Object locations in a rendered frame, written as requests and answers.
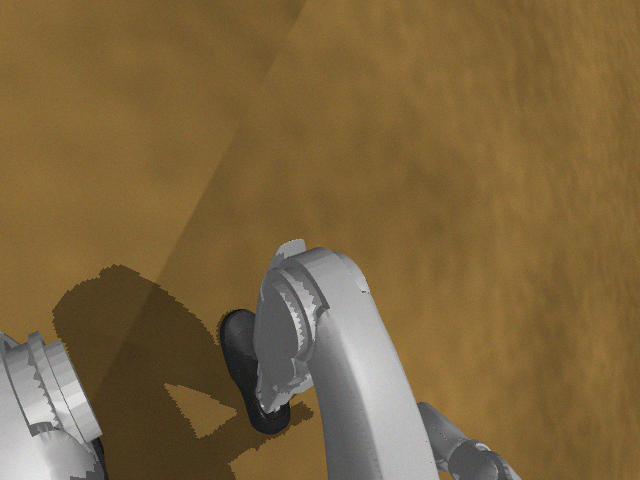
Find left robot foot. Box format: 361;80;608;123
91;437;109;480

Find right robot hand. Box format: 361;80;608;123
416;402;470;473

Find right robot foot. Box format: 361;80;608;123
220;309;290;434

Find right robot arm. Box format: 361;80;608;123
448;440;522;480

